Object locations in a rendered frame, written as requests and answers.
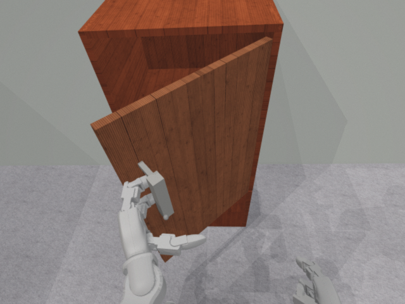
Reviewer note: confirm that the robot right hand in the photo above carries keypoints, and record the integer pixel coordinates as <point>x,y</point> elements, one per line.
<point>321,291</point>

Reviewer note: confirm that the cupboard door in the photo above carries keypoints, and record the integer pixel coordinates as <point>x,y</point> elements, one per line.
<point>199,133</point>

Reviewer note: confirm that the robot left forearm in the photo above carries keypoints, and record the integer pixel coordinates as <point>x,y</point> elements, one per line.
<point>144,282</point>

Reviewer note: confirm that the robot left hand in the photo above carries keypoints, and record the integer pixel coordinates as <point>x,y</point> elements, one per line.
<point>132,227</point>

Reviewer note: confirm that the handle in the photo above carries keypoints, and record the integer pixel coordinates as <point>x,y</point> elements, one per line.
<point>158,189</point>

